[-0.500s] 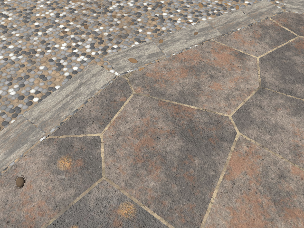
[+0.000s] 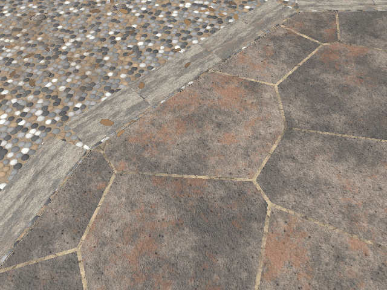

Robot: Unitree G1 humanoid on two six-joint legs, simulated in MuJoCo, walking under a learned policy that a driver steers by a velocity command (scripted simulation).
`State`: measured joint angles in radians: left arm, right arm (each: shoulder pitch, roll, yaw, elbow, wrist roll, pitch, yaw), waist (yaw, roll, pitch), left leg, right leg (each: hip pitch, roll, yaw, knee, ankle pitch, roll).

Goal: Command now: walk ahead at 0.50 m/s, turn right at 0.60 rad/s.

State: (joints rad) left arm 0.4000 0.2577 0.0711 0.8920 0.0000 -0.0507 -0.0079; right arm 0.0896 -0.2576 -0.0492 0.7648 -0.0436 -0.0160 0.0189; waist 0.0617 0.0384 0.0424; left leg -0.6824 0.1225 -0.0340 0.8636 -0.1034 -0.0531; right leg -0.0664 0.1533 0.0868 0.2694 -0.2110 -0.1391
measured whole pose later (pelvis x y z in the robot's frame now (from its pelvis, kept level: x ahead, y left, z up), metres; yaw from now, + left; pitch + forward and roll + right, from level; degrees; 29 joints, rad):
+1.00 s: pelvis +0.51 +0.00 +0.00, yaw +12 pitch +2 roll -1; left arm 0.39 0.25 0.04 0.85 0.02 -0.09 0.01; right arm 0.17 -0.30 -0.08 0.75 -0.04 0.01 0.06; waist 0.04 0.06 0.01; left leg -0.67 0.05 -0.02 1.00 -0.15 0.02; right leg -0.05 0.01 -0.16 0.25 -0.23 -0.04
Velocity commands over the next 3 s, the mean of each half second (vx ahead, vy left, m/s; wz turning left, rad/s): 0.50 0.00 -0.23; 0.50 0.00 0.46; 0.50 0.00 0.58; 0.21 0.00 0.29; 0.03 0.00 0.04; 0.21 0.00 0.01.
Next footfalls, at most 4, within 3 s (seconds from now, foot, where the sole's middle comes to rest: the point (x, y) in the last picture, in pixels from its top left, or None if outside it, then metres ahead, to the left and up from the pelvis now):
0.22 left None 0.31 0.12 -0.78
0.70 right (252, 279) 0.51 -0.10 -0.78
1.22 left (179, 216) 0.73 0.17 -0.78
1.72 right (182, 149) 1.06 0.18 -0.78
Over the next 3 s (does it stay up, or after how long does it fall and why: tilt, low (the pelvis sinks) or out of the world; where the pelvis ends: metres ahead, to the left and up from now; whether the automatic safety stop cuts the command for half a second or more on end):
stays up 1.04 0.24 -0.01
